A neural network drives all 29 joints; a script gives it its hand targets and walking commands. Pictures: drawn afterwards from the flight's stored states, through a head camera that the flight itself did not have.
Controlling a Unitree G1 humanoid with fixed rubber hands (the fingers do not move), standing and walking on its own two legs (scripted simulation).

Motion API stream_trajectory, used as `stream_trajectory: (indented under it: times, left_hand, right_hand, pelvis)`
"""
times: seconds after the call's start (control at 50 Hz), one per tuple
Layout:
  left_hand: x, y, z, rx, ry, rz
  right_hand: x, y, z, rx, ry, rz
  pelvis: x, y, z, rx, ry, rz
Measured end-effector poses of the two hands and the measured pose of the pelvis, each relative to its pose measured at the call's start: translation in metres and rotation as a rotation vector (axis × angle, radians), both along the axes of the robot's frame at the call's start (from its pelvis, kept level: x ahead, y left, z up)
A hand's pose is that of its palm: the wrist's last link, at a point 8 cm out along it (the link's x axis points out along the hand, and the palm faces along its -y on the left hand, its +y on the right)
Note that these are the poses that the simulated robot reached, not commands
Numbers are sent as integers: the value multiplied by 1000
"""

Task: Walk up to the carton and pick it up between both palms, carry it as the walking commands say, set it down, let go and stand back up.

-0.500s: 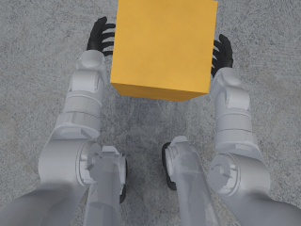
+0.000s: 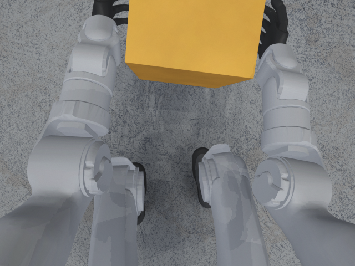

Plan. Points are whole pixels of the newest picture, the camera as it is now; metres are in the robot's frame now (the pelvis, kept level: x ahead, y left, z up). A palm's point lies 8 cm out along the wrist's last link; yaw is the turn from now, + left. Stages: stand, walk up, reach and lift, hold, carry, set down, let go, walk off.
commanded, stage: set down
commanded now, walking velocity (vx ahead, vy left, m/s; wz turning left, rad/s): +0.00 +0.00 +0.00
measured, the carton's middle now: (188, 31) +0.56 -0.07 -0.22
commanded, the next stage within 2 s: none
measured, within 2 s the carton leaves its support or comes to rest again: rests again in 0.92 s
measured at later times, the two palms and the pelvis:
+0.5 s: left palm (122, 29) +0.57 +0.06 -0.23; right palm (258, 48) +0.51 -0.23 -0.22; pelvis -0.01 +0.00 -0.05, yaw +0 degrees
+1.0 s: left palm (117, 30) +0.57 +0.07 -0.23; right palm (253, 50) +0.51 -0.22 -0.23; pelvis -0.01 +0.00 -0.05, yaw +0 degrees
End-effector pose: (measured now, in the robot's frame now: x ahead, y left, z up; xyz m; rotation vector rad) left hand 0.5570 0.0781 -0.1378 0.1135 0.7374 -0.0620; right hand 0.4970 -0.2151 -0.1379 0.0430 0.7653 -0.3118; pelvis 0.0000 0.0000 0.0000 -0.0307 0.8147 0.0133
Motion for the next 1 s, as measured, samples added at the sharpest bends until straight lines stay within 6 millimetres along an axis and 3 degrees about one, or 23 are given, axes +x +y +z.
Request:
stream_trajectory:
  times: [0.24, 0.46, 0.76, 1.0]
  left_hand:
    - [11, -4, -44, 16, 13, -21]
    - [17, -14, -90, 22, -4, -42]
    - [17, 1, -80, 42, 14, -34]
    - [14, -3, -95, 13, 35, -50]
  right_hand:
    - [7, -3, -46, 2, 12, -1]
    - [19, -15, -82, -8, -8, 5]
    - [18, -1, -82, 20, 3, 27]
    - [16, -8, -91, 6, 21, 32]
  pelvis:
    - [-2, -2, -25, 1, -45, -2]
    - [-13, -1, -44, 0, -220, -6]
    - [-18, -1, -53, 5, -255, -2]
    - [-14, 1, -55, -5, -238, 6]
